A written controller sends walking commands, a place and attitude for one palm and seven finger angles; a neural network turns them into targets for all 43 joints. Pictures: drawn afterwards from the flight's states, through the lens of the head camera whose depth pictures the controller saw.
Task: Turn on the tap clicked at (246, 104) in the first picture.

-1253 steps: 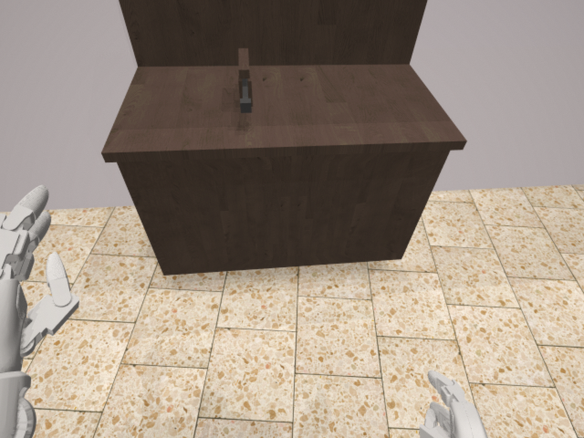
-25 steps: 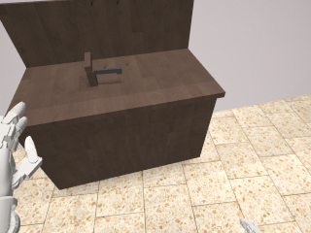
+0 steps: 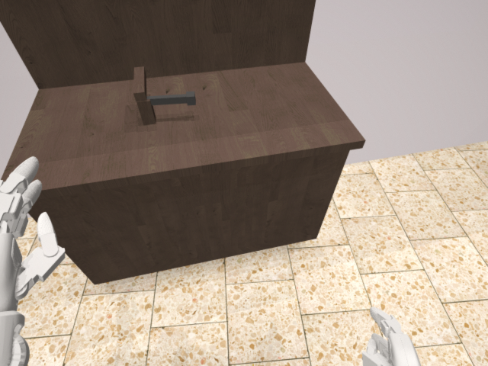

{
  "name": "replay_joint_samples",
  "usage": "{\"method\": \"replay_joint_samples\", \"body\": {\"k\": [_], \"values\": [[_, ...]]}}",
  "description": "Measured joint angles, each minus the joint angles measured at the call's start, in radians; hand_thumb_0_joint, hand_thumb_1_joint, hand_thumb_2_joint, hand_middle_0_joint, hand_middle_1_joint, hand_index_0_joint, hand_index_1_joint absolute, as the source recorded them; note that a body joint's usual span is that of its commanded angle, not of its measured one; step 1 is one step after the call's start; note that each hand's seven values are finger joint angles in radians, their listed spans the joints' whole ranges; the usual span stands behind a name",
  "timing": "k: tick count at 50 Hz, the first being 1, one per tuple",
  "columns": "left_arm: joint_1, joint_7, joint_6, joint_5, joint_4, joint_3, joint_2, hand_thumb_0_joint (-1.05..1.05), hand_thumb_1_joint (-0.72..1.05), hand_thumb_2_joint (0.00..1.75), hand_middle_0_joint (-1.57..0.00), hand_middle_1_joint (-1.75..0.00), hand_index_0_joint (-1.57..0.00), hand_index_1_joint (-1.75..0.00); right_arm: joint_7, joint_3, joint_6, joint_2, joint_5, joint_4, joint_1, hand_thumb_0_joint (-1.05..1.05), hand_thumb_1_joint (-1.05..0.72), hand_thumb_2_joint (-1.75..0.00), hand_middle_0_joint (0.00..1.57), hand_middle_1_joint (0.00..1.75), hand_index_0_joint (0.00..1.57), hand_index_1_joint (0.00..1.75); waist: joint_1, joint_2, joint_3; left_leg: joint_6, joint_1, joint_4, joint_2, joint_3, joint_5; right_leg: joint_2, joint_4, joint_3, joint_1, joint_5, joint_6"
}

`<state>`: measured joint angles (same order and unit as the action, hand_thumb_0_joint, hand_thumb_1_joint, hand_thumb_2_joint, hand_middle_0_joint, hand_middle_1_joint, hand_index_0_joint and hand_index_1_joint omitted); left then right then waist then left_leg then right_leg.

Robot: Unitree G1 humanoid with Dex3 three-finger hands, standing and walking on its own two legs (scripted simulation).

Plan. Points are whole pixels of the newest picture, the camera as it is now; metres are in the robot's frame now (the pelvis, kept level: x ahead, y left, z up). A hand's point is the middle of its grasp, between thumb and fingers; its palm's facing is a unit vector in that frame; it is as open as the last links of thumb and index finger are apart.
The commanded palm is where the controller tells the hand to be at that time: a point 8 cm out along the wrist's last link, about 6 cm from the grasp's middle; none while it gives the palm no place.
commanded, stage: stop stepping back and stand still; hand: left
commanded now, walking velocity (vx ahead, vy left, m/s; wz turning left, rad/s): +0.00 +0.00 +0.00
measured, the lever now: (191, 98) +0.79 +0.22 +0.00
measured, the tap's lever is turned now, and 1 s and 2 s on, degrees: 84 84 84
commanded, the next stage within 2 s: stand and check the lever's angle in 0.70 s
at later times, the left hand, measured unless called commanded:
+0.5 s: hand (40, 238) +0.22 +0.27 +0.16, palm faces +0.39 -0.86 -0.35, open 7.4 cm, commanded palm +0.17 +0.31 +0.18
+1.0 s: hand (36, 239) +0.23 +0.28 +0.15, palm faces +0.38 -0.86 -0.35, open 7.4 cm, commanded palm +0.17 +0.32 +0.18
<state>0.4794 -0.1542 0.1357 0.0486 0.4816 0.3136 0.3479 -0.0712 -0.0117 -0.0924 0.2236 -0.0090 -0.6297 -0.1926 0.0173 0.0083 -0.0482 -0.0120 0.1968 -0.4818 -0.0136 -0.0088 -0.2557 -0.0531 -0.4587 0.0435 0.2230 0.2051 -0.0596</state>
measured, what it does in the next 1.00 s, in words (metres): stands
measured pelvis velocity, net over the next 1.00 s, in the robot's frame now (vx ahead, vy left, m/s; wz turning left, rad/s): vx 0.01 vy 0.04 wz -0.02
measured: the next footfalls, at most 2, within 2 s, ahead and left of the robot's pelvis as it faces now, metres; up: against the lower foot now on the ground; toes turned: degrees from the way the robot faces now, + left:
none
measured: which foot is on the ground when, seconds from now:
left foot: down 0.00-1.00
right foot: down 0.00-1.00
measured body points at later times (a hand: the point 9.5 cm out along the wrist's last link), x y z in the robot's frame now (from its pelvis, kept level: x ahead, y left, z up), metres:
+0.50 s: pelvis +0.01 +0.03 +0.01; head +0.01 +0.04 +0.46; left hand +0.20 +0.32 +0.18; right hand +0.18 -0.20 -0.07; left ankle +0.01 +0.13 -0.74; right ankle +0.03 -0.08 -0.74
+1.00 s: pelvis +0.01 +0.04 +0.01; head +0.01 +0.05 +0.46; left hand +0.20 +0.32 +0.17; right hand +0.18 -0.20 -0.07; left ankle +0.01 +0.13 -0.74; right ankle +0.03 -0.08 -0.74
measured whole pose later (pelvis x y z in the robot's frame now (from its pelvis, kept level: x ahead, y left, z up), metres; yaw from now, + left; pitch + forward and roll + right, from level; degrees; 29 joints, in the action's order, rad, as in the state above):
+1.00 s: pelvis +0.01 +0.04 +0.01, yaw -1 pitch -1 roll -1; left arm 0.46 -0.15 0.12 0.05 0.44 0.30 0.34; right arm -0.08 0.01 -0.06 0.21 0.00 -0.62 -0.18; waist 0.01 0.01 -0.01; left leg 0.04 0.17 -0.41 0.02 0.03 -0.23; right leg -0.02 -0.36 0.00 0.19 0.15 0.00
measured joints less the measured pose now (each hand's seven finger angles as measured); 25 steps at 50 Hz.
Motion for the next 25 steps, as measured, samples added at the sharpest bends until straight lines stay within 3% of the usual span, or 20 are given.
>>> {"method": "replay_joint_samples", "body": {"k": [11, 25], "values": [[-0.010, 0.001, -0.013, 0.002, -0.019, -0.012, -0.003, 0.02, 0.89, 0.90, -0.21, -0.31, -0.21, -0.30, -0.001, 0.010, 0.006, -0.010, 0.004, 0.031, 0.028, 0.01, -0.91, -0.90, 0.20, 0.30, 0.20, 0.30, -0.011, -0.008, 0.024, 0.020, -0.021, 0.039, 0.008, 0.021, 0.013, 0.006, 0.060, -0.023, -0.026, -0.026, 0.021], [-0.023, -0.002, -0.016, 0.003, -0.036, -0.009, -0.003, 0.02, 0.89, 0.90, -0.21, -0.31, -0.21, -0.30, -0.004, 0.032, 0.024, -0.030, 0.011, 0.014, 0.003, 0.01, -0.90, -0.90, 0.20, 0.30, 0.20, 0.30, -0.002, -0.009, 0.038, 0.044, -0.030, 0.067, 0.028, 0.037, 0.026, 0.026, 0.090, -0.040, -0.034, -0.045, 0.046]]}}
